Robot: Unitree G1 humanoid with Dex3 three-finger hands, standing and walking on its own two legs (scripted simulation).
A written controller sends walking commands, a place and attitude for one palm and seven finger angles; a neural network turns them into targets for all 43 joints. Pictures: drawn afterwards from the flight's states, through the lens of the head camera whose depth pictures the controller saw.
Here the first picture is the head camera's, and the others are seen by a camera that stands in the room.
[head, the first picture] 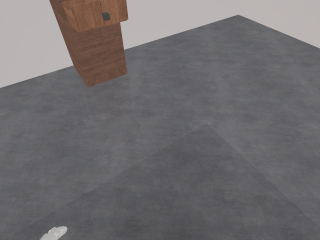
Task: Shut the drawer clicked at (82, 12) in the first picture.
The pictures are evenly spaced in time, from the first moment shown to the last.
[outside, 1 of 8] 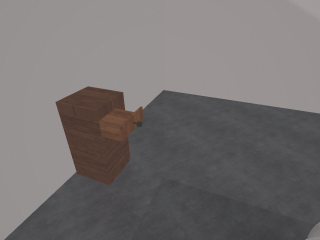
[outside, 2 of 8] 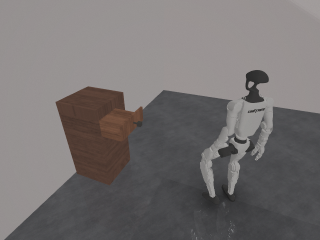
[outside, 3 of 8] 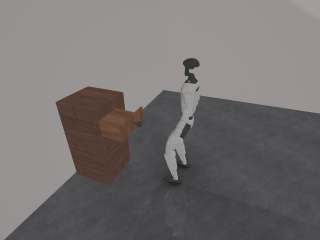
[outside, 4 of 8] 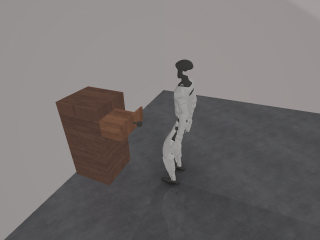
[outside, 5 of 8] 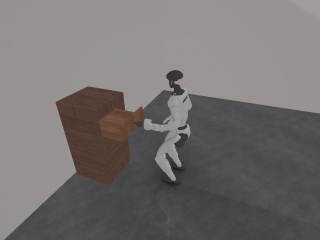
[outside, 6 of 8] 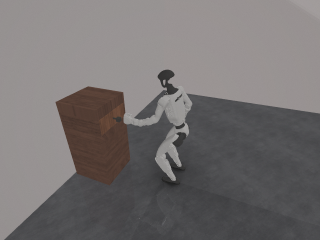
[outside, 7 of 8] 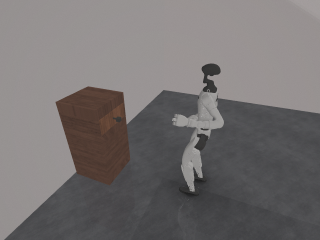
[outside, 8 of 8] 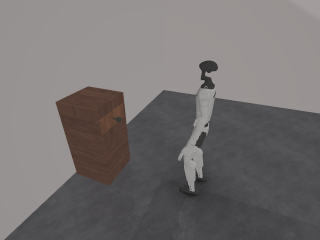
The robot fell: no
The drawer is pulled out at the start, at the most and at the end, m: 0.23 0.23 0.00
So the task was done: yes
